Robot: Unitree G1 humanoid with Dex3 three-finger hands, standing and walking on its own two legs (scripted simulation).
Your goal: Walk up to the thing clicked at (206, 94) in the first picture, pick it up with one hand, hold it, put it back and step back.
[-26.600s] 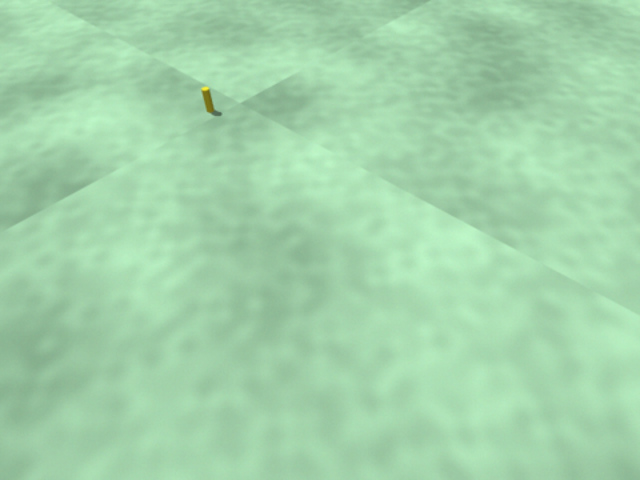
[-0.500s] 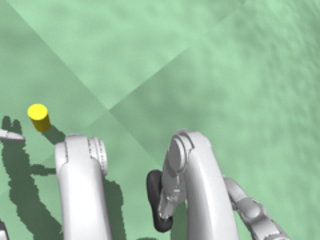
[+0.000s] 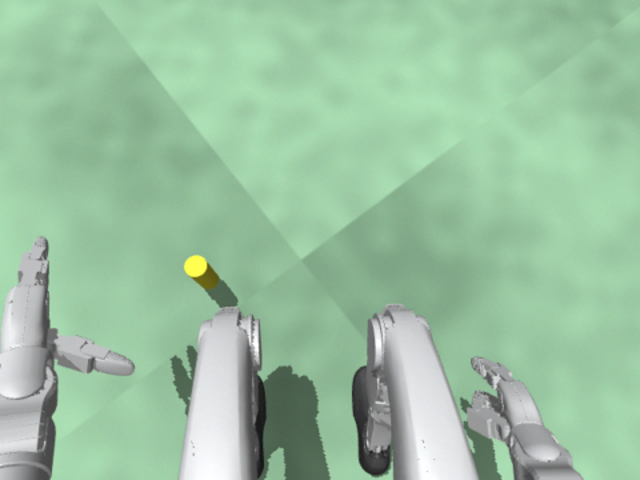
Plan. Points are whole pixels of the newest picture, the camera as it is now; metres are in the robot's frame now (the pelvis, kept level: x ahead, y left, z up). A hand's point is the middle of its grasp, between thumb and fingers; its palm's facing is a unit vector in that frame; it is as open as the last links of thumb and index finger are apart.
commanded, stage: home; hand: left
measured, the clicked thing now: (203, 273) +0.42 +0.23 -0.40
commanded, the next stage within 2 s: none
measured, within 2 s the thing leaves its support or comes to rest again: neither
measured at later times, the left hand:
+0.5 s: hand (25, 342) +0.26 +0.23 +0.12, palm faces +0.17 -0.92 -0.35, open 17.4 cm
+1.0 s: hand out of the picture +0.24 +0.21 +0.20, palm faces +0.17 -0.94 -0.29, open 17.6 cm
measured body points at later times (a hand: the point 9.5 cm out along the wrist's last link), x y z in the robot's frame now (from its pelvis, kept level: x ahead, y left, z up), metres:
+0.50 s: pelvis +0.07 +0.01 +0.21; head +0.13 +0.03 +0.66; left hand +0.25 +0.27 +0.15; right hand +0.24 -0.23 +0.13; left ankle +0.08 +0.13 -0.43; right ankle +0.09 -0.12 -0.43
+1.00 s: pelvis +0.08 +0.01 +0.25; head +0.11 +0.02 +0.70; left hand +0.22 +0.26 +0.22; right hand +0.27 -0.21 +0.19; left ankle +0.08 +0.13 -0.43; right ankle +0.09 -0.12 -0.43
